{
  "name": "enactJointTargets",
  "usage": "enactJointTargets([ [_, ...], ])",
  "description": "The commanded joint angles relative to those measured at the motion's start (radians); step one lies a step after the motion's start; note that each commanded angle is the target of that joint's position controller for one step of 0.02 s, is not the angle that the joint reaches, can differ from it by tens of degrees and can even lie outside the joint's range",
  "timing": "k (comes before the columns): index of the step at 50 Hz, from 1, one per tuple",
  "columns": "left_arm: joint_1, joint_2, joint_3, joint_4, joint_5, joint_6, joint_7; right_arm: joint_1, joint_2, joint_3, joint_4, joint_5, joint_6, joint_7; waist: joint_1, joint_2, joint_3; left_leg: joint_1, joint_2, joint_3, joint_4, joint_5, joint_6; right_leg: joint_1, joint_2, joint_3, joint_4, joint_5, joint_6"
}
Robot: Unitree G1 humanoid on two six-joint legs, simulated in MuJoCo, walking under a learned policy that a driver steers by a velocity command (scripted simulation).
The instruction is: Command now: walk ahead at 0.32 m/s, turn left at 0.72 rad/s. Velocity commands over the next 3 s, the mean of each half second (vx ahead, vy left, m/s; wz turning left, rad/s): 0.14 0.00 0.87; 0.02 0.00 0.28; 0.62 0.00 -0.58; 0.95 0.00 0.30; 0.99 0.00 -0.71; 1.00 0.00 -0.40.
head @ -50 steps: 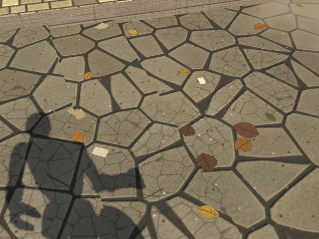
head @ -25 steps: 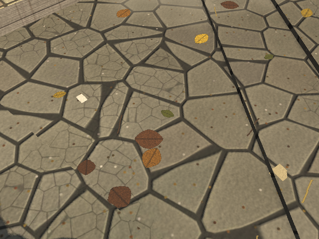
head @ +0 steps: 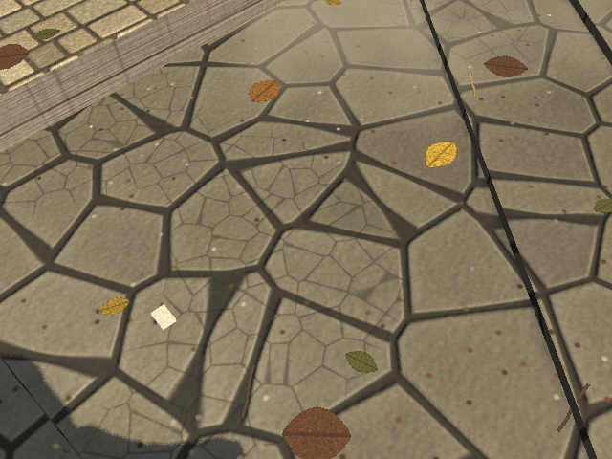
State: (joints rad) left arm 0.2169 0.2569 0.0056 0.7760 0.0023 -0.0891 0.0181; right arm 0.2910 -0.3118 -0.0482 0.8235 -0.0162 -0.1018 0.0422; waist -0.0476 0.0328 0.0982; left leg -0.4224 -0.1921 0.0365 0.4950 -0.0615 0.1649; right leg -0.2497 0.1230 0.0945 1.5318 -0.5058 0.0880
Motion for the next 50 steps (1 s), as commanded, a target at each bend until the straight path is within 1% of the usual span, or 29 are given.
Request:
enactJointTargets([
  [1, 0.015, 0.166, 0.036, -0.151, -0.002, -0.018, -0.008, -0.044, -0.154, -0.043, -0.139, 0.037, 0.001, -0.017, 0.101, -0.258, -0.18, 0.35, 0.421, -0.698, -0.223, 0.307, 0.239, -0.397, -0.082, 0.093, -0.035, 0.052, -0.029],
  [3, 0.005, 0.163, 0.041, -0.169, 0.017, 0.011, 0.0, -0.05, -0.144, -0.043, -0.144, 0.034, 0.015, -0.025, 0.12, -0.184, -0.084, 0.093, 0.31, -0.534, -0.232, 0.448, 0.192, -0.28, -0.114, 0.079, -0.269, 0.061, -0.005],
  [5, -0.071, 0.106, 0.027, -0.207, 0.032, 0.013, 0.013, -0.028, -0.159, -0.053, -0.135, 0.039, 0.034, -0.049, 0.093, -0.122, -0.1, -0.004, 0.19, -0.409, -0.176, 0.599, 0.136, -0.194, -0.077, 0.022, -0.568, 0.154, 0.022],
  [7, -0.116, 0.094, 0.027, -0.225, 0.013, 0.024, 0.026, 0.01, -0.185, -0.069, -0.124, 0.051, 0.074, -0.081, 0.062, -0.027, -0.225, 0.069, 0.151, -0.393, -0.101, 0.627, 0.046, -0.144, -0.027, 0.022, -0.727, 0.325, 0.039],
  [9, -0.188, 0.095, 0.029, -0.248, 0.0, 0.03, 0.026, 0.026, -0.181, -0.078, -0.128, 0.074, 0.106, -0.107, 0.028, 0.017, -0.26, 0.121, 0.118, -0.408, -0.059, 0.458, -0.043, -0.143, 0.004, 0.031, -0.859, 0.44, 0.036],
  [10, -0.226, 0.095, 0.031, -0.262, -0.003, 0.03, 0.023, 0.031, -0.171, -0.08, -0.134, 0.075, 0.117, -0.115, 0.014, 0.041, -0.25, 0.135, 0.109, -0.433, -0.048, 0.363, -0.069, -0.146, 0.014, 0.041, -0.912, 0.471, 0.032],
  [13, -0.24, 0.126, 0.051, -0.261, -0.004, 0.016, 0.013, -0.016, -0.115, -0.077, -0.181, 0.046, 0.131, -0.119, 0.022, 0.124, -0.202, 0.165, 0.121, -0.536, 0.006, 0.161, -0.082, -0.12, -0.007, 0.102, -1.033, 0.496, 0.009],
  [14, -0.199, 0.135, 0.06, -0.242, -0.002, 0.007, 0.011, -0.053, -0.095, -0.072, -0.205, 0.041, 0.131, -0.116, 0.045, 0.13, -0.2, 0.167, 0.124, -0.558, 0.057, 0.105, -0.083, -0.075, -0.035, 0.114, -1.091, 0.536, -0.008],
  [15, -0.121, 0.128, 0.063, -0.212, 0.002, -0.001, 0.01, -0.081, -0.065, -0.061, -0.226, 0.042, 0.132, -0.106, 0.081, 0.087, -0.229, 0.131, 0.092, -0.525, 0.183, -0.05, -0.103, 0.057, -0.099, 0.124, -1.195, 0.646, -0.049],
  [16, -0.075, 0.141, 0.065, -0.207, 0.018, 0.004, 0.019, -0.008, 0.012, -0.037, -0.227, 0.032, 0.133, -0.096, 0.047, -0.088, -0.319, -0.015, 0.006, -0.398, 0.424, -0.475, -0.142, 0.301, -0.3, 0.29, -1.159, 0.831, -0.157],
  [17, -0.048, 0.149, 0.062, -0.225, 0.048, 0.021, 0.023, 0.114, -0.02, -0.038, -0.243, 0.041, 0.125, -0.085, -0.009, -0.259, -0.39, -0.178, -0.045, -0.308, 0.582, -0.724, -0.187, 0.45, -0.516, 0.558, -1.136, 1.013, -0.337],
  [18, -0.073, 0.162, 0.08, -0.221, 0.023, 0.032, 0.022, 0.167, -0.124, -0.056, -0.23, 0.038, 0.121, -0.065, -0.026, -0.306, -0.41, -0.236, 0.082, -0.242, 0.755, -0.653, -0.228, 0.406, -0.615, 0.689, -1.154, 0.824, -0.418],
  [19, -0.119, 0.107, 0.072, -0.247, 0.015, 0.04, 0.026, 0.092, -0.197, -0.079, -0.207, 0.045, 0.132, -0.063, 0.015, -0.175, -0.319, -0.241, 0.123, -0.216, 0.816, -0.553, -0.254, 0.312, -0.502, 0.536, -1.152, 0.684, -0.377],
  [20, -0.148, 0.091, 0.065, -0.252, 0.017, 0.056, 0.027, 0.036, -0.207, -0.087, -0.206, 0.047, 0.148, -0.069, 0.021, -0.094, -0.25, -0.241, 0.143, -0.194, 0.838, -0.466, -0.267, 0.213, -0.415, 0.384, -1.16, 0.584, -0.318],
  [22, -0.188, 0.124, 0.072, -0.244, 0.021, 0.073, 0.029, 0.007, -0.159, -0.073, -0.23, 0.042, 0.164, -0.075, 0.01, -0.087, -0.162, -0.2, 0.18, -0.131, 0.802, -0.371, -0.269, 0.034, -0.335, 0.227, -1.21, 0.551, -0.284],
  [25, -0.133, 0.141, 0.086, -0.204, 0.03, 0.079, 0.033, -0.031, -0.087, -0.049, -0.266, 0.042, 0.155, -0.072, 0.033, -0.152, -0.186, -0.184, 0.22, -0.077, 0.697, -0.33, -0.264, 0.05, -0.328, 0.115, -1.246, 0.616, -0.313],
  [30, -0.14, 0.185, 0.112, -0.178, 0.012, 0.08, 0.027, -0.085, -0.093, -0.046, -0.295, 0.039, 0.156, -0.056, 0.045, -0.176, -0.232, -0.092, 0.289, -0.064, 0.495, -0.278, -0.234, 0.078, -0.399, 0.021, -1.263, 0.555, -0.322],
  [33, -0.128, 0.205, 0.122, -0.158, -0.001, 0.083, 0.014, -0.085, -0.096, -0.048, -0.293, 0.036, 0.16, -0.043, 0.05, -0.195, -0.225, 0.033, 0.259, -0.02, 0.325, -0.292, -0.2, 0.043, -0.394, -0.042, -1.24, 0.523, -0.298],
  [35, -0.107, 0.197, 0.114, -0.133, -0.025, 0.085, 0.003, -0.027, -0.074, -0.047, -0.268, 0.024, 0.157, -0.039, 0.015, -0.169, -0.232, 0.163, 0.202, 0.011, 0.096, -0.225, -0.156, 0.026, -0.379, -0.054, -1.164, 0.535, -0.273],
  [36, -0.07, 0.166, 0.102, -0.11, -0.037, 0.085, -0.003, 0.028, -0.08, -0.05, -0.239, 0.02, 0.155, -0.039, 0.001, -0.138, -0.226, 0.284, 0.176, 0.008, -0.034, -0.148, -0.123, -0.047, -0.35, -0.079, -1.099, 0.493, -0.224],
  [37, -0.02, 0.097, 0.078, -0.099, -0.02, 0.082, -0.018, 0.05, -0.127, -0.056, -0.234, 0.017, 0.153, -0.044, 0.023, 0.023, -0.219, 0.42, 0.32, -0.19, -0.132, -0.004, -0.07, -0.196, -0.265, -0.163, -0.938, 0.275, -0.126],
  [38, -0.013, 0.048, 0.055, -0.14, 0.028, 0.074, -0.033, -0.03, -0.202, -0.057, -0.266, 0.0, 0.155, -0.055, 0.07, 0.298, -0.22, 0.428, 0.586, -0.435, -0.133, 0.241, 0.08, -0.397, -0.16, -0.218, -0.764, -0.127, -0.039],
  [39, -0.08, 0.12, 0.08, -0.13, 0.012, 0.077, -0.022, -0.017, -0.122, -0.039, -0.265, -0.041, 0.136, -0.055, -0.012, 0.175, -0.26, 0.27, 0.595, -0.4, -0.167, 0.155, 0.144, -0.308, -0.199, -0.08, -0.617, -0.123, -0.027],
  [40, -0.073, 0.141, 0.089, -0.115, -0.018, 0.087, -0.017, -0.059, -0.103, -0.033, -0.243, -0.05, 0.117, -0.05, 0.016, 0.14, -0.208, 0.212, 0.53, -0.306, -0.179, 0.069, 0.107, -0.28, -0.185, -0.059, -0.55, -0.063, -0.034],
  [41, -0.032, 0.138, 0.094, -0.087, -0.026, 0.101, -0.007, -0.118, -0.108, -0.038, -0.233, -0.035, 0.103, -0.049, 0.042, 0.138, -0.175, 0.199, 0.477, -0.224, -0.175, 0.026, 0.059, -0.292, -0.172, -0.053, -0.505, 0.004, -0.03],
  [42, -0.011, 0.163, 0.105, -0.067, -0.022, 0.114, 0.003, -0.153, -0.1, -0.036, -0.235, -0.021, 0.093, -0.056, 0.042, 0.157, -0.151, 0.201, 0.467, -0.18, -0.174, 0.06, 0.038, -0.315, -0.157, -0.04, -0.444, 0.055, -0.016],
  [45, 0.014, 0.18, 0.121, -0.077, -0.033, 0.13, 0.017, -0.172, -0.067, -0.026, -0.232, -0.015, 0.097, -0.084, 0.054, 0.126, -0.127, 0.237, 0.482, -0.108, -0.174, 0.152, 0.044, -0.366, -0.137, -0.047, -0.304, 0.111, 0.018],
  [49, -0.047, 0.107, 0.094, -0.14, -0.026, 0.142, 0.004, -0.138, -0.067, -0.035, -0.215, -0.01, 0.113, -0.111, 0.015, 0.096, -0.131, 0.363, 0.519, -0.074, -0.161, 0.121, 0.047, -0.415, -0.194, -0.076, -0.475, 0.151, 0.04],
  [50, -0.058, 0.099, 0.088, -0.158, -0.026, 0.142, -0.007, -0.102, -0.088, -0.047, -0.209, -0.004, 0.112, -0.11, -0.009, 0.1, -0.164, 0.388, 0.54, -0.087, -0.203, -0.061, 0.049, -0.408, -0.21, -0.093, -0.514, 0.156, 0.032],
])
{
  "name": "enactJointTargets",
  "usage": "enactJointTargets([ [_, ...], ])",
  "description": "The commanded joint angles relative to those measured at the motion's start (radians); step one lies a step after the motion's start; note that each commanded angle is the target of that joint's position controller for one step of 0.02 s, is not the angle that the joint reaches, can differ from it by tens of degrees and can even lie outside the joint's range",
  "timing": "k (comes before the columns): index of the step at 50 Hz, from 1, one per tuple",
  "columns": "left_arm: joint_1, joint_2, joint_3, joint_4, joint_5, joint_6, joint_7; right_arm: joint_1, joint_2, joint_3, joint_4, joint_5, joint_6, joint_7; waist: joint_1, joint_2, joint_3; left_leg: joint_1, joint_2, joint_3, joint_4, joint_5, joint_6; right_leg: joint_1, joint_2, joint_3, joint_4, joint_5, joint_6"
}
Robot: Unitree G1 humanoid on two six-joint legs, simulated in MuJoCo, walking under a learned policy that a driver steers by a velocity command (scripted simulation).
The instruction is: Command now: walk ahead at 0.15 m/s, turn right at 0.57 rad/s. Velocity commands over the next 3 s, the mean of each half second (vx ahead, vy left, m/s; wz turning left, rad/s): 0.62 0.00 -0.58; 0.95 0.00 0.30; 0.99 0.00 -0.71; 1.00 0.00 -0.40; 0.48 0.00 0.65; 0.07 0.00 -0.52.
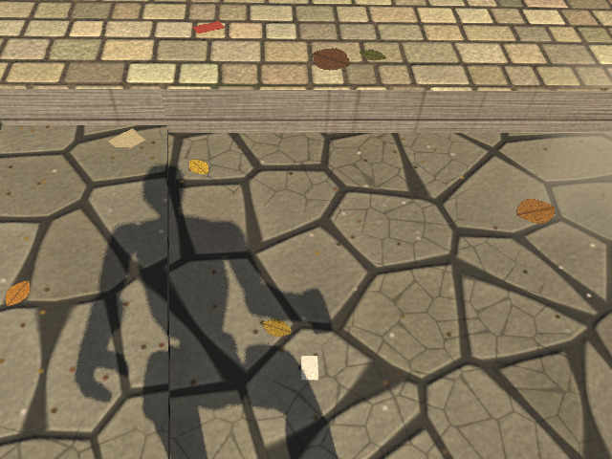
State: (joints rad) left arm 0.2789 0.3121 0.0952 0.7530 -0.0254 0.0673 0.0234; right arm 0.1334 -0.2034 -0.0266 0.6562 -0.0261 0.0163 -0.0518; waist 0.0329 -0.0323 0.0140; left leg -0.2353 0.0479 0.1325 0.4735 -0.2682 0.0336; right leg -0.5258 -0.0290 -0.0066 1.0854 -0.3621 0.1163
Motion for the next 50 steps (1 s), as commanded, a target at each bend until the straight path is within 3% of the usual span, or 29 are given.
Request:
enactJointTargets([
  [1, -0.132, 0.046, -0.003, -0.154, -0.001, -0.016, -0.024, 0.081, -0.218, -0.08, -0.034, 0.015, -0.013, -0.012, -0.103, 0.179, -0.086, 0.214, 0.326, -0.221, -0.228, -0.053, 0.182, -0.135, -0.071, -0.003, -0.093, 0.004, -0.011],
  [4, -0.168, 0.057, 0.0, -0.191, -0.004, -0.03, -0.048, 0.105, -0.25, -0.1, -0.015, 0.031, -0.043, 0.002, -0.107, 0.162, -0.024, 0.239, 0.373, -0.271, -0.326, -0.319, 0.167, -0.192, -0.092, -0.01, -0.161, -0.019, -0.072],
  [10, -0.207, 0.025, -0.007, -0.204, -0.019, -0.049, -0.067, 0.111, -0.274, -0.128, 0.023, 0.04, -0.086, 0.038, -0.088, 0.112, 0.04, 0.29, 0.363, -0.113, -0.363, -0.254, 0.129, -0.187, -0.128, -0.031, -0.246, -0.029, -0.149],
  [11, -0.221, 0.042, -0.009, -0.203, 0.083, -0.02, -0.109, 0.147, -0.234, -0.103, 0.032, -0.032, -0.075, 0.058, -0.101, 0.127, -0.005, 0.279, 0.327, -0.019, -0.334, -0.301, 0.081, -0.091, -0.071, -0.114, -0.32, 0.005, -0.161],
  [13, -0.256, 0.046, -0.006, -0.212, 0.066, -0.011, -0.137, 0.143, -0.253, -0.104, 0.04, -0.02, -0.058, 0.072, -0.102, 0.174, 0.016, 0.187, 0.299, 0.055, -0.302, -0.301, 0.046, 0.041, -0.036, -0.175, -0.365, -0.002, -0.192],
  [14, -0.235, 0.049, -0.006, -0.204, 0.058, -0.012, -0.138, 0.129, -0.268, -0.105, 0.038, -0.016, -0.05, 0.074, -0.079, 0.168, 0.025, 0.153, 0.302, 0.081, -0.261, -0.276, 0.039, 0.102, -0.02, -0.197, -0.381, -0.009, -0.207],
  [15, -0.151, 0.051, -0.004, -0.176, 0.053, -0.016, -0.127, 0.099, -0.283, -0.106, 0.034, -0.006, -0.044, 0.076, -0.016, 0.141, 0.014, 0.093, 0.289, 0.129, -0.15, -0.138, 0.028, 0.226, 0.02, -0.228, -0.421, 0.006, -0.224],
  [16, 0.025, 0.083, 0.015, -0.11, 0.053, -0.024, -0.104, 0.086, -0.278, -0.102, 0.031, 0.001, -0.04, 0.079, 0.08, 0.058, -0.054, 0.016, 0.243, 0.198, 0.113, 0.123, 0.015, 0.431, 0.08, -0.227, -0.448, -0.022, -0.249],
  [17, 0.296, 0.161, 0.04, -0.018, 0.061, -0.039, -0.076, 0.037, -0.225, -0.079, 0.005, -0.007, -0.042, 0.078, 0.222, -0.168, -0.105, -0.245, 0.165, 0.227, 0.556, 0.154, -0.009, 0.693, 0.013, -0.017, -0.581, -0.182, -0.293],
  [18, 0.266, 0.28, 0.042, -0.047, 0.054, -0.054, -0.056, -0.049, -0.089, -0.039, -0.093, -0.027, -0.059, 0.081, 0.174, -0.418, -0.04, -0.669, -0.002, 0.066, 0.826, -0.356, -0.055, 0.742, -0.232, 0.54, -0.843, -0.451, -0.344],
  [19, 0.186, 0.268, 0.037, -0.091, 0.048, -0.062, -0.044, -0.131, -0.176, -0.051, -0.123, -0.043, -0.065, 0.079, 0.176, -0.198, -0.013, -0.787, 0.013, -0.109, 0.894, -0.254, -0.051, 0.694, -0.321, 0.675, -0.953, -0.408, -0.372],
  [20, 0.155, 0.229, 0.024, -0.085, 0.061, -0.066, -0.036, -0.086, -0.195, -0.053, -0.1, -0.018, -0.07, 0.082, 0.122, -0.103, 0.004, -0.792, 0.061, -0.121, 0.891, -0.128, -0.028, 0.692, -0.334, 0.556, -0.896, -0.297, -0.359],
  [21, 0.12, 0.183, 0.008, -0.083, 0.067, -0.076, -0.032, 0.011, -0.201, -0.049, -0.044, -0.011, -0.078, 0.084, 0.064, -0.064, 0.001, -0.711, 0.096, -0.126, 0.83, -0.032, -0.011, 0.625, -0.287, 0.427, -0.87, -0.205, -0.32],
  [23, 0.023, 0.117, -0.02, -0.086, 0.057, -0.109, -0.034, 0.145, -0.206, -0.05, 0.048, -0.009, -0.063, 0.102, -0.024, -0.064, 0.016, -0.564, 0.111, -0.15, 0.771, 0.096, -0.014, 0.499, -0.194, 0.248, -0.919, -0.097, -0.245],
  [27, 0.084, 0.101, -0.025, -0.024, 0.059, -0.159, -0.048, 0.064, -0.17, -0.045, 0.067, 0.033, -0.033, 0.12, -0.017, -0.011, 0.137, -0.592, 0.002, -0.214, 0.671, 0.227, 0.007, 0.45, -0.138, -0.014, -0.99, 0.27, -0.154],
  [31, 0.128, 0.042, -0.052, 0.028, 0.052, -0.18, -0.034, -0.036, -0.128, -0.02, 0.051, 0.015, -0.046, 0.133, -0.018, -0.01, 0.146, -0.563, -0.034, -0.066, 0.457, 0.322, 0.055, 0.519, -0.119, -0.178, -1.024, 0.673, -0.13],
  [32, 0.127, 0.04, -0.056, 0.039, 0.049, -0.183, -0.027, -0.055, -0.113, -0.009, 0.044, 0.014, -0.047, 0.137, -0.023, -0.007, 0.147, -0.518, -0.039, -0.022, 0.384, 0.337, 0.071, 0.525, -0.117, -0.21, -1.031, 0.772, -0.122],
  [34, 0.123, 0.072, -0.055, 0.055, 0.046, -0.189, -0.009, -0.045, -0.113, 0.0, 0.045, 0.018, -0.042, 0.137, -0.051, -0.033, 0.098, -0.361, -0.096, 0.063, 0.285, 0.349, 0.103, 0.568, -0.128, -0.249, -0.983, 1.212, -0.105],
  [36, 0.103, 0.142, -0.036, 0.059, 0.058, -0.171, 0.021, 0.071, -0.159, -0.01, 0.075, 0.023, -0.03, 0.124, -0.13, -0.102, -0.003, -0.229, -0.152, 0.086, 0.27, 0.27, 0.131, 0.687, -0.168, -0.251, -0.803, 1.597, -0.092],
  [37, 0.066, 0.174, -0.025, 0.051, 0.069, -0.152, 0.032, 0.207, -0.202, -0.025, 0.111, 0.024, -0.024, 0.116, -0.207, -0.117, -0.07, -0.11, -0.179, 0.081, 0.277, 0.205, 0.151, 0.704, -0.184, -0.248, -0.62, 1.706, -0.091],
  [38, 0.007, 0.196, -0.015, 0.031, 0.08, -0.133, 0.036, 0.403, -0.252, -0.049, 0.17, 0.023, -0.02, 0.107, -0.3, -0.113, -0.145, 0.065, -0.189, 0.048, 0.273, 0.124, 0.183, 0.653, -0.194, -0.231, -0.366, 1.705, -0.102],
  [39, -0.075, 0.213, -0.006, 0.013, 0.074, -0.121, 0.032, 0.601, -0.298, -0.08, 0.224, 0.022, -0.021, 0.094, -0.412, -0.069, -0.174, 0.269, -0.145, -0.065, 0.163, 0.076, 0.25, 0.49, -0.148, -0.222, 0.04, 1.466, -0.122],
  [40, -0.115, 0.052, -0.049, 0.017, 0.077, -0.138, -0.002, 0.546, -0.284, -0.081, 0.255, 0.025, -0.02, 0.075, -0.321, 0.144, -0.044, 0.343, -0.078, -0.201, 0.144, 0.015, 0.263, 0.158, 0.037, -0.182, 0.397, 0.299, -0.167],
  [41, 0.021, -0.084, -0.089, -0.06, 0.059, -0.161, -0.019, 0.374, -0.31, -0.078, 0.205, -0.001, -0.024, 0.072, -0.102, 0.305, -0.083, 0.457, 0.105, -0.669, 0.078, 0.066, 0.379, -0.178, 0.115, -0.008, 0.638, -0.092, -0.15],
  [42, 0.028, -0.009, -0.093, -0.08, 0.056, -0.187, -0.028, 0.348, -0.277, -0.078, 0.185, 0.001, -0.029, 0.069, -0.119, 0.193, -0.143, 0.471, 0.204, -0.896, -0.186, -0.229, 0.42, -0.276, 0.083, 0.102, 0.606, -0.028, -0.186],
  [43, 0.005, 0.054, -0.084, -0.061, 0.048, -0.192, -0.031, 0.322, -0.212, -0.068, 0.185, -0.007, -0.039, 0.062, -0.094, 0.024, -0.033, 0.333, 0.227, -0.848, -0.277, -0.378, 0.374, -0.275, 0.022, 0.101, 0.539, 0.043, -0.202],
  [44, -0.008, 0.063, -0.081, -0.043, 0.045, -0.183, -0.032, 0.276, -0.172, -0.055, 0.188, -0.015, -0.052, 0.06, -0.051, -0.063, 0.059, 0.172, 0.213, -0.748, -0.299, -0.34, 0.316, -0.233, -0.019, 0.094, 0.472, 0.079, -0.206],
  [47, -0.009, 0.009, -0.096, -0.023, 0.046, -0.108, -0.059, 0.258, -0.146, -0.03, 0.218, -0.009, -0.122, 0.052, 0.02, -0.065, 0.158, -0.115, 0.121, -0.45, -0.373, -0.206, 0.18, -0.124, -0.083, 0.151, 0.312, 0.136, -0.179],
  [50, -0.153, 0.01, -0.095, -0.053, 0.034, -0.096, -0.071, 0.308, -0.163, -0.034, 0.238, 0.003, -0.16, 0.072, -0.039, -0.012, 0.199, -0.075, 0.021, -0.182, -0.416, 0.242, 0.055, -0.166, -0.067, 0.073, 0.06, 0.312, -0.181],
])
Over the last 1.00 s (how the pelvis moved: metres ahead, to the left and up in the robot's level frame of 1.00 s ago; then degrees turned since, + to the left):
0.21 -0.01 0.03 33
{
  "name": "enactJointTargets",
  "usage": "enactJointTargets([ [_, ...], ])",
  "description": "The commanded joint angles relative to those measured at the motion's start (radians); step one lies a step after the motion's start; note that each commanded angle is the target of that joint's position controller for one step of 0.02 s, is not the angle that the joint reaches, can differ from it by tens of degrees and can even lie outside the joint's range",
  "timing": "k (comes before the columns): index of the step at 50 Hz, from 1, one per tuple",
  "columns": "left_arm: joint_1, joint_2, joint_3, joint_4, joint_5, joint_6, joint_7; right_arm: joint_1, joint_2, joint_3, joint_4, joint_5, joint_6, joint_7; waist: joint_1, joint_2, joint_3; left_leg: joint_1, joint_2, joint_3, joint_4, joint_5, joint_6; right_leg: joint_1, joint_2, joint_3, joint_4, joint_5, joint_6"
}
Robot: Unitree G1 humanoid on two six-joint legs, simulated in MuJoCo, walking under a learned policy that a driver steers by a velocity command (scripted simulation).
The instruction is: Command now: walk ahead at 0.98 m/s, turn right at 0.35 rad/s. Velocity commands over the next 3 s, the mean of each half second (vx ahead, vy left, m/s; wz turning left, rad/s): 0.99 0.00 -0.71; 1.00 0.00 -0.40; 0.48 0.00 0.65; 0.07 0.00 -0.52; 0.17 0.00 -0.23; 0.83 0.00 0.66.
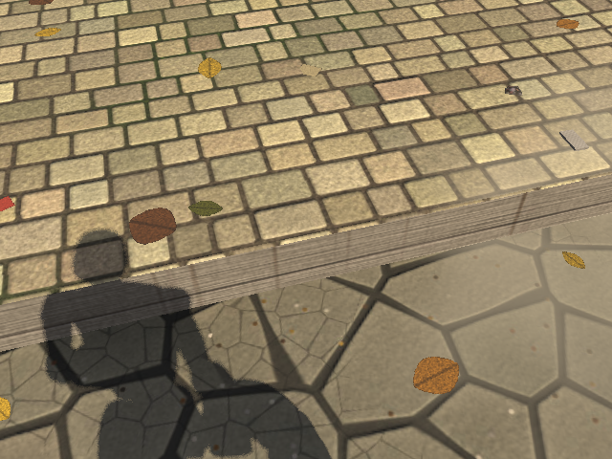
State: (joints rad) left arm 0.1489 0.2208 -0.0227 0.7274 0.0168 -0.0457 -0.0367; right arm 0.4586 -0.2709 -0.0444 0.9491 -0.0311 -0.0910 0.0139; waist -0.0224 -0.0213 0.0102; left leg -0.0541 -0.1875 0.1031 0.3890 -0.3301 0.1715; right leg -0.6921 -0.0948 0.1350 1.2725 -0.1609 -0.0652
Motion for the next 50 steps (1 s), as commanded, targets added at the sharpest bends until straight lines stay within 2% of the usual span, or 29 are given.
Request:
enactJointTargets([
  [1, -0.067, 0.088, 0.02, -0.038, -0.008, 0.011, -0.012, 0.003, -0.09, -0.013, -0.049, 0.014, -0.06, 0.007, -0.008, 0.007, 0.191, -0.216, 0.237, -0.09, -0.328, 0.459, -0.101, -0.005, 0.014, -0.114, -0.219, 0.173, -0.005],
  [6, -0.165, 0.07, 0.009, -0.037, -0.016, -0.018, -0.028, 0.046, -0.105, 0.002, -0.035, 0.017, -0.068, -0.022, -0.04, 0.08, 0.089, 0.075, 0.251, 0.085, -0.298, 1.188, -0.18, 0.123, 0.121, -0.338, -0.592, 0.371, -0.06],
  [8, -0.075, 0.115, 0.023, 0.001, -0.007, -0.014, -0.027, 0.016, -0.153, -0.007, -0.044, 0.015, -0.053, -0.057, 0.034, 0.146, 0.007, 0.203, 0.309, 0.112, -0.164, 1.469, -0.198, 0.222, 0.181, -0.355, -0.642, 0.339, -0.075],
  [10, 0.249, 0.213, 0.065, 0.1, -0.005, -0.005, -0.015, -0.083, -0.2, -0.025, -0.079, -0.004, -0.016, -0.078, 0.214, 0.169, -0.139, 0.178, 0.343, 0.105, 0.23, 1.608, -0.204, 0.525, 0.25, -0.334, -0.63, 0.218, -0.105],
  [11, 0.498, 0.257, 0.094, 0.168, -0.007, 0.001, -0.003, -0.201, -0.229, -0.037, -0.111, -0.011, -0.001, -0.081, 0.354, 0.165, -0.19, 0.039, 0.35, 0.088, 0.58, 1.522, -0.191, 0.73, 0.193, -0.227, -0.67, 0.168, -0.166],
  [12, 0.584, 0.274, 0.117, 0.207, -0.024, 0.006, 0.013, -0.284, -0.19, -0.037, -0.119, -0.012, 0.004, -0.062, 0.385, 0.022, -0.147, -0.167, 0.188, 0.088, 1.033, 0.664, -0.166, 0.837, 0.127, -0.13, -0.736, 0.12, -0.218],
  [13, 0.49, 0.301, 0.124, 0.216, -0.001, 0.019, 0.021, -0.299, -0.006, 0.014, -0.209, -0.021, -0.03, -0.038, 0.202, -0.237, -0.088, -0.666, 0.069, -0.019, 1.372, -0.192, -0.188, 1.017, 0.032, 0.132, -0.57, 0.348, -0.298],
  [14, 0.407, 0.313, 0.13, 0.179, 0.014, 0.02, 0.027, -0.2, 0.005, 0.039, -0.29, 0.02, -0.049, -0.023, 0.12, -0.211, -0.281, -0.853, 0.107, -0.216, 1.407, -0.182, -0.182, 1.154, -0.134, 0.563, -0.829, -0.063, -0.46],
  [15, 0.332, 0.237, 0.126, 0.142, 0.014, 0.021, 0.03, -0.241, -0.059, 0.045, -0.283, -0.004, -0.069, -0.015, 0.113, 0.008, -0.178, -0.854, 0.167, -0.246, 1.254, -0.052, -0.148, 0.998, -0.147, 0.665, -1.031, -0.344, -0.41],
  [16, 0.276, 0.19, 0.117, 0.142, 0.012, 0.019, 0.027, -0.276, -0.088, 0.037, -0.273, -0.015, -0.07, -0.01, 0.061, 0.139, -0.03, -0.797, 0.21, -0.221, 1.146, 0.008, -0.143, 0.775, -0.104, 0.57, -1.084, -0.357, -0.343],
  [18, 0.242, 0.186, 0.107, 0.133, -0.001, -0.012, 0.035, -0.277, -0.082, 0.048, -0.287, -0.056, -0.031, -0.006, -0.015, 0.166, 0.062, -0.695, 0.262, -0.216, 1.005, 0.002, -0.185, 0.516, -0.032, 0.466, -1.103, -0.21, -0.315],
  [20, 0.225, 0.195, 0.103, 0.131, -0.01, -0.037, 0.031, -0.338, -0.069, 0.062, -0.327, -0.058, 0.005, 0.001, -0.036, 0.137, 0.122, -0.583, 0.301, -0.158, 0.787, 0.024, -0.22, 0.288, 0.051, 0.334, -1.154, -0.148, -0.288],
  [22, 0.244, 0.219, 0.115, 0.128, -0.01, -0.052, 0.032, -0.468, -0.066, 0.072, -0.384, -0.036, 0.005, 0.01, 0.009, 0.076, 0.149, -0.489, 0.303, -0.114, 0.54, 0.183, -0.243, 0.205, 0.099, 0.262, -1.175, 0.042, -0.265],
  [27, 0.32, 0.246, 0.143, 0.143, -0.026, -0.047, 0.019, -0.533, -0.045, 0.08, -0.414, 0.006, -0.006, 0.004, 0.107, -0.041, 0.021, -0.293, 0.202, -0.084, 0.198, 0.461, -0.198, 0.433, 0.109, 0.221, -1.039, 0.474, -0.149],
  [29, 0.295, 0.264, 0.149, 0.137, -0.016, -0.048, 0.03, -0.389, -0.111, 0.051, -0.369, 0.003, -0.01, -0.019, 0.034, -0.056, -0.097, -0.136, 0.151, -0.107, 0.174, 0.312, -0.177, 0.534, 0.123, 0.218, -0.808, 0.764, -0.104],
  [30, 0.231, 0.304, 0.158, 0.125, -0.012, -0.053, 0.027, -0.231, -0.157, 0.026, -0.335, 0.005, -0.017, -0.034, -0.078, -0.05, -0.172, 0.051, 0.152, -0.122, 0.146, 0.273, -0.172, 0.487, 0.136, 0.224, -0.595, 0.776, -0.083],
  [31, 0.15, 0.286, 0.154, 0.101, -0.01, -0.065, 0.02, 0.003, -0.215, -0.004, -0.27, -0.002, -0.02, -0.052, -0.204, -0.022, -0.259, 0.299, 0.203, -0.127, 0.161, 0.211, -0.167, 0.351, 0.178, 0.197, -0.33, 0.665, -0.07],
  [32, 0.126, 0.106, 0.108, 0.06, -0.007, -0.074, 0.025, 0.148, -0.267, -0.023, -0.227, -0.037, -0.027, -0.064, -0.205, 0.175, -0.313, 0.487, 0.468, -0.366, 0.143, 0.031, -0.147, 0.142, 0.232, 0.131, -0.017, -0.201, -0.075],
  [33, 0.306, 0.041, 0.074, -0.01, -0.059, -0.067, 0.038, 0.035, -0.34, -0.041, -0.258, -0.062, -0.021, -0.053, -0.024, 0.419, -0.422, 0.544, 0.747, -0.939, -0.031, 0.0, -0.032, -0.045, 0.233, 0.021, 0.187, -0.377, -0.053],
  [34, 0.244, 0.139, 0.078, 0.029, -0.018, -0.039, 0.049, -0.084, -0.228, -0.042, -0.276, -0.045, -0.014, -0.043, -0.039, 0.241, -0.313, 0.409, 0.678, -0.959, -0.089, -0.317, 0.021, -0.142, 0.13, -0.012, 0.217, -0.241, -0.066],
  [35, 0.15, 0.164, 0.085, 0.029, 0.008, -0.025, 0.036, -0.144, -0.118, -0.018, -0.278, -0.029, -0.012, -0.036, -0.047, 0.098, -0.156, 0.243, 0.596, -0.764, -0.122, -0.324, 0.008, -0.139, 0.089, -0.033, 0.168, -0.138, -0.056],
  [36, 0.082, 0.152, 0.084, 0.005, 0.021, -0.021, 0.02, -0.148, -0.079, -0.007, -0.251, -0.036, -0.014, -0.032, -0.039, 0.045, -0.062, 0.114, 0.546, -0.624, -0.135, -0.119, -0.012, -0.112, 0.075, -0.04, 0.14, -0.103, -0.048],
  [38, 0.051, 0.075, 0.063, -0.04, 0.037, -0.017, -0.012, -0.053, -0.032, 0.01, -0.151, -0.023, -0.032, -0.028, 0.003, 0.113, -0.007, -0.012, 0.462, -0.432, -0.142, 0.194, -0.029, -0.065, 0.075, 0.016, 0.086, -0.091, -0.041],
  [42, -0.072, 0.079, 0.033, -0.146, 0.058, -0.017, -0.021, -0.075, -0.085, -0.007, -0.103, 0.018, -0.054, -0.01, 0.079, 0.132, 0.039, -0.052, 0.42, -0.282, -0.207, 0.574, -0.018, -0.124, 0.055, -0.057, -0.167, -0.082, -0.019],
  [45, -0.192, 0.057, 0.001, -0.176, 0.021, -0.038, -0.038, -0.065, -0.139, -0.022, -0.113, 0.033, -0.047, -0.006, 0.044, 0.092, 0.023, -0.269, 0.338, -0.189, -0.33, 0.775, -0.042, 0.337, 0.114, -0.202, -0.586, 0.139, 0.008],
  [46, -0.138, 0.098, 0.013, -0.162, 0.018, -0.032, -0.026, -0.073, -0.199, -0.037, -0.117, 0.027, -0.047, -0.001, 0.078, 0.117, 0.005, -0.196, 0.362, -0.2, -0.287, 0.944, -0.044, 0.386, 0.129, -0.185, -0.616, 0.146, 0.0],
  [48, 0.083, 0.146, 0.036, -0.1, 0.021, -0.038, 0.013, -0.08, -0.219, -0.043, -0.114, 0.03, -0.042, -0.003, 0.19, 0.144, -0.12, -0.064, 0.351, -0.192, 0.025, 1.262, -0.051, 0.558, 0.126, -0.153, -0.713, 0.17, -0.018],
  [49, 0.271, 0.182, 0.055, -0.046, 0.025, -0.043, 0.03, -0.112, -0.198, -0.041, -0.13, 0.055, -0.039, -0.005, 0.286, 0.143, -0.21, -0.153, 0.308, -0.207, 0.236, 1.162, -0.056, 0.8, 0.095, -0.149, -0.791, 0.305, -0.002],
  [50, 0.41, 0.25, 0.087, 0.011, 0.04, -0.044, 0.048, -0.138, -0.14, -0.029, -0.147, 0.054, -0.037, -0.005, 0.321, 0.104, -0.273, -0.349, 0.215, -0.194, 0.532, 0.734, -0.071, 1.025, 0.034, -0.158, -0.75, 0.269, 0.047],
])
Over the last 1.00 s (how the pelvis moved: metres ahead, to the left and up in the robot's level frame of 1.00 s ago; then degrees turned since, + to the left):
0.56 -0.25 -0.01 -9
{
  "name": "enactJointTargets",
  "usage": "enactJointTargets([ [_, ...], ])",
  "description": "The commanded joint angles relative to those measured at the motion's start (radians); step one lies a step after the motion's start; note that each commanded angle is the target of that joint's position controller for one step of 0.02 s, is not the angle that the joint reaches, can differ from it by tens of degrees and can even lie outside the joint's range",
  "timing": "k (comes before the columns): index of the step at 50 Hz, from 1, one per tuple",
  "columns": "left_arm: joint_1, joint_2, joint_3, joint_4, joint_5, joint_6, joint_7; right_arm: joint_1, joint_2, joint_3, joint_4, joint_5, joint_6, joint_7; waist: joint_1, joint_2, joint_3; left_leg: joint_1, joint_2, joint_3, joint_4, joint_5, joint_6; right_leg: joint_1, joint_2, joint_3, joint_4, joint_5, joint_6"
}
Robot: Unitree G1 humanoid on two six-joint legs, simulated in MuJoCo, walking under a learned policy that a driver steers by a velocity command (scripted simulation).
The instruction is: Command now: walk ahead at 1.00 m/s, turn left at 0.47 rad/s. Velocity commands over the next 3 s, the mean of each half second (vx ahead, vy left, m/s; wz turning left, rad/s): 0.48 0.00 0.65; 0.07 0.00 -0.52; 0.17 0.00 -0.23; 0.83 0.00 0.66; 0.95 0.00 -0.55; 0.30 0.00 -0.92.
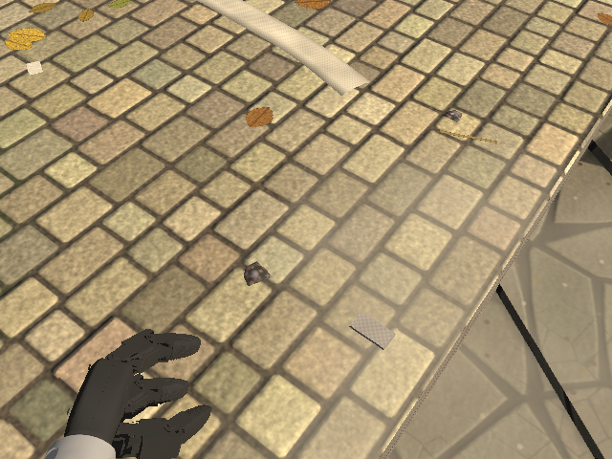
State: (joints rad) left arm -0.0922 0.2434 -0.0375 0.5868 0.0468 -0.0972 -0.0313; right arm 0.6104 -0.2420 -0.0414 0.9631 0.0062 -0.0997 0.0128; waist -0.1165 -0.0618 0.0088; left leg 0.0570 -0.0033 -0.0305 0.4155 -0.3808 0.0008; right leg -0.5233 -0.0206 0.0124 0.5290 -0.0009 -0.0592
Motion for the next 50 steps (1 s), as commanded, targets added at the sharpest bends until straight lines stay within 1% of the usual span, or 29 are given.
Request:
enactJointTargets([
  [1, 0.672, 0.313, 0.116, 0.163, 0.049, 0.003, 0.04, -0.176, 0.001, -0.003, -0.172, 0.009, -0.015, -0.011, 0.287, -0.19, -0.296, -0.705, -0.066, -0.034, 1.03, -0.103, 0.079, 0.93, -0.33, 0.292, 0.012, 0.26, 0.057],
  [2, 0.606, 0.306, 0.129, 0.126, 0.037, 0.03, 0.039, -0.022, -0.036, -0.01, -0.18, 0.053, 0.008, -0.036, 0.225, -0.22, -0.46, -0.784, -0.051, -0.076, 1.332, -0.056, 0.091, 0.916, -0.493, 0.539, -0.115, 0.134, -0.055],
  [3, 0.475, 0.222, 0.118, 0.101, 0.018, 0.042, 0.035, -0.113, -0.059, -0.014, -0.185, 0.025, 0.031, -0.05, 0.198, -0.085, -0.319, -0.889, -0.009, 0.004, 1.476, 0.024, 0.076, 0.769, -0.43, 0.486, -0.187, -0.133, -0.11],
  [4, 0.452, 0.155, 0.096, 0.12, 0.013, 0.034, 0.031, -0.298, -0.034, -0.017, -0.232, -0.005, 0.039, -0.046, 0.206, -0.046, -0.141, -1.052, -0.021, 0.054, 1.678, 0.015, 0.068, 0.683, -0.379, 0.397, -0.217, -0.085, -0.158],
  [5, 0.473, 0.108, 0.084, 0.159, 0.012, 0.022, 0.027, -0.365, 0.004, -0.008, -0.272, -0.021, 0.044, -0.044, 0.174, -0.008, -0.101, -1.143, -0.017, 0.05, 1.793, -0.024, 0.081, 0.645, -0.36, 0.3, -0.193, 0.072, -0.156],
  [6, 0.528, 0.072, 0.078, 0.21, 0.007, 0.017, 0.025, -0.414, 0.064, 0.005, -0.299, -0.021, 0.058, -0.046, 0.157, -0.055, -0.097, -1.229, -0.026, 0.051, 2.0, -0.101, 0.109, 0.616, -0.375, 0.249, -0.193, 0.15, -0.156],
  [8, 0.577, 0.016, 0.067, 0.304, -0.012, 0.001, 0.025, -0.544, 0.161, 0.044, -0.399, -0.012, 0.09, -0.051, 0.093, -0.026, 0.006, -1.404, 0.005, -0.041, 2.077, -0.215, 0.149, 0.507, -0.411, 0.156, -0.287, -0.103, -0.088],
  [9, 0.581, -0.004, 0.062, 0.326, -0.016, -0.009, 0.03, -0.602, 0.191, 0.06, -0.452, -0.019, 0.11, -0.059, 0.07, -0.055, 0.063, -1.491, 0.0, -0.066, 2.191, -0.231, 0.163, 0.437, -0.436, 0.141, -0.314, -0.063, -0.072],
  [11, 0.406, 0.001, 0.046, 0.305, -0.019, -0.007, 0.028, -0.63, 0.15, 0.068, -0.526, -0.009, 0.129, -0.059, -0.073, 0.017, 0.168, -1.328, 0.027, -0.014, 1.806, -0.17, 0.148, 0.128, -0.362, -0.086, -0.473, -0.105, -0.002],
  [13, 0.36, 0.05, 0.044, 0.286, -0.018, -0.008, 0.043, -0.637, 0.091, 0.049, -0.53, -0.03, 0.16, -0.051, -0.069, 0.056, 0.143, -1.072, -0.021, 0.157, 1.524, -0.027, 0.105, 0.002, -0.209, -0.303, -0.469, 0.306, 0.011],
  [15, 0.378, 0.144, 0.065, 0.281, -0.047, -0.012, 0.059, -0.603, 0.119, 0.066, -0.525, -0.038, 0.176, -0.033, -0.083, 0.022, 0.025, -0.793, -0.021, 0.237, 1.24, 0.021, 0.101, 0.074, -0.122, -0.391, -0.416, 0.638, 0.006],
  [17, 0.37, 0.286, 0.109, 0.207, -0.07, -0.014, 0.071, -0.52, 0.036, 0.041, -0.473, -0.01, 0.191, -0.038, -0.083, -0.063, -0.208, -0.552, -0.085, 0.265, 1.02, 0.022, 0.116, 0.312, -0.176, -0.333, -0.194, 1.364, -0.035],
  [18, 0.31, 0.444, 0.145, 0.201, -0.066, 0.029, 0.087, -0.477, -0.061, 0.006, -0.515, 0.011, 0.146, -0.021, -0.135, -0.263, -0.305, -0.494, -0.06, 0.184, 0.895, 0.037, 0.105, 0.435, -0.255, -0.258, -0.02, 1.692, -0.061],
  [19, 0.278, 0.385, 0.138, 0.152, -0.08, 0.058, 0.089, -0.361, -0.145, -0.025, -0.481, 0.006, 0.125, -0.001, -0.156, -0.236, -0.396, -0.378, -0.106, 0.102, 0.636, 0.023, 0.132, 0.562, -0.266, -0.224, 0.188, 1.616, -0.068],
  [20, 0.384, 0.203, 0.107, 0.139, -0.058, 0.064, 0.091, -0.417, -0.231, -0.053, -0.465, 0.015, 0.116, 0.01, -0.046, 0.069, -0.297, -0.179, -0.042, -0.279, 0.3, 0.246, 0.246, 0.226, -0.125, -0.142, 0.601, 0.321, 0.017],
  [21, 0.518, 0.09, 0.073, 0.104, -0.003, 0.032, 0.041, -0.511, -0.317, -0.056, -0.511, -0.035, 0.116, -0.019, 0.076, 0.51, -0.492, 0.001, 0.304, -0.974, 0.043, 0.698, 0.493, -0.122, 0.171, 0.04, 1.243, -0.437, 0.089],
  [22, 0.502, 0.171, 0.111, 0.13, -0.034, 0.007, 0.006, -0.47, -0.182, -0.007, -0.507, -0.053, 0.105, -0.011, 0.037, 0.284, -0.513, -0.098, 0.316, -0.938, -0.008, 0.62, 0.433, -0.15, 0.144, 0.213, 1.424, -0.413, 0.072],
  [23, 0.426, 0.166, 0.111, 0.114, -0.081, 0.019, 0.001, -0.438, -0.095, 0.021, -0.436, -0.022, 0.086, 0.009, 0.058, 0.115, -0.311, -0.278, 0.29, -0.756, 0.023, 0.405, 0.345, -0.208, 0.121, 0.166, 1.422, -0.417, 0.046],
  [24, 0.415, 0.106, 0.091, 0.11, -0.071, 0.031, 0.021, -0.461, -0.065, 0.025, -0.379, 0.015, 0.068, 0.026, 0.127, 0.006, -0.088, -0.434, 0.233, -0.571, 0.059, 0.306, 0.26, -0.268, 0.069, 0.114, 1.331, -0.418, 0.036],
  [27, 0.46, 0.067, 0.073, 0.131, -0.101, 0.061, 0.051, -0.509, -0.02, 0.022, -0.293, -0.013, 0.026, 0.026, 0.196, 0.054, 0.019, -0.579, 0.138, -0.219, 0.064, 0.249, 0.18, -0.213, 0.046, 0.165, 1.186, -0.346, 0.019],
  [28, 0.435, 0.056, 0.069, 0.114, -0.081, 0.055, 0.057, -0.503, -0.018, 0.019, -0.283, -0.011, 0.016, 0.02, 0.198, 0.057, 0.001, -0.545, 0.151, -0.19, 0.037, 0.325, 0.176, -0.233, 0.053, 0.182, 1.122, -0.282, 0.025],
  [30, 0.397, 0.092, 0.081, 0.089, -0.082, 0.052, 0.065, -0.496, -0.042, 0.012, -0.285, -0.013, 0.011, 0.006, 0.193, 0.071, -0.017, -0.457, 0.116, -0.059, -0.035, 0.45, 0.169, -0.244, 0.036, 0.131, 0.833, -0.212, 0.055],
  [32, 0.301, 0.052, 0.068, 0.054, -0.081, 0.065, 0.073, -0.489, -0.046, 0.008, -0.292, -0.022, 0.038, -0.041, 0.153, 0.145, -0.078, -0.357, 0.09, 0.067, -0.072, 0.701, 0.166, -0.204, 0.039, 0.011, 0.6, -0.156, 0.104],
  [34, 0.303, 0.059, 0.076, 0.055, -0.075, 0.071, 0.061, -0.488, -0.079, 0.002, -0.313, -0.036, 0.041, -0.067, 0.131, 0.183, -0.164, -0.212, 0.154, 0.068, -0.061, 0.872, 0.168, -0.208, 0.001, 0.016, 0.557, -0.068, 0.133],
  [37, 0.288, 0.047, 0.078, 0.043, -0.058, 0.091, 0.041, -0.488, -0.115, -0.008, -0.32, -0.023, 0.062, -0.08, 0.097, 0.161, -0.146, -0.14, 0.223, 0.089, -0.064, 0.765, 0.183, -0.212, -0.048, -0.001, 0.458, -0.043, 0.144],
  [42, 0.204, 0.07, 0.098, -0.019, -0.056, 0.119, 0.004, -0.479, -0.158, -0.026, -0.315, -0.021, 0.096, -0.066, 0.05, 0.169, -0.043, -0.094, 0.31, 0.09, -0.07, 0.563, 0.228, -0.211, -0.081, -0.047, 0.331, -0.148, 0.115],
  [46, 0.196, 0.076, 0.106, -0.052, -0.068, 0.126, -0.026, -0.486, -0.194, -0.048, -0.316, -0.002, 0.117, -0.054, 0.057, 0.163, -0.019, -0.051, 0.333, 0.131, 0.017, 0.726, 0.193, -0.124, -0.048, -0.124, 0.199, -0.261, 0.074],
  [49, 0.37, 0.129, 0.141, -0.012, -0.07, 0.116, -0.012, -0.473, -0.187, -0.052, -0.291, 0.025, 0.108, -0.051, 0.155, 0.095, -0.091, -0.12, 0.24, 0.242, 0.314, 0.903, 0.087, 0.192, 0.055, -0.151, -0.075, -0.072, -0.011],
  [50, 0.476, 0.238, 0.182, -0.008, -0.072, 0.112, 0.015, -0.459, -0.173, -0.05, -0.305, 0.003, 0.091, -0.047, 0.2, -0.044, -0.154, -0.353, 0.159, 0.245, 0.568, 0.562, 0.013, 0.452, -0.05, 0.068, -0.094, 0.321, -0.097],
])
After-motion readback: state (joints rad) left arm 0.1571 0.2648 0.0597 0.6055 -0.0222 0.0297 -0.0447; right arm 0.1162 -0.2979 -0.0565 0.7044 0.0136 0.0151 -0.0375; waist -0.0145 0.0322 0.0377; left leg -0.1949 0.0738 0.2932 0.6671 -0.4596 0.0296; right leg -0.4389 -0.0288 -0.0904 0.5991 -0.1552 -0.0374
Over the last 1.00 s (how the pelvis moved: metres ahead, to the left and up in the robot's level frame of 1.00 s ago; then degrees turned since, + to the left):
0.92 -0.26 0.00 -32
